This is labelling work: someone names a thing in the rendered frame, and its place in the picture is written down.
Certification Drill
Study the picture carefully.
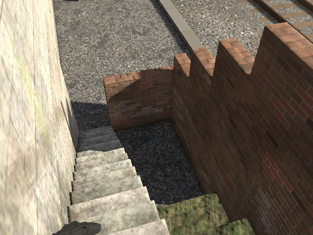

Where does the robot left hand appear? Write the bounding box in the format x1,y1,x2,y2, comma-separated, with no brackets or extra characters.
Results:
52,220,102,235

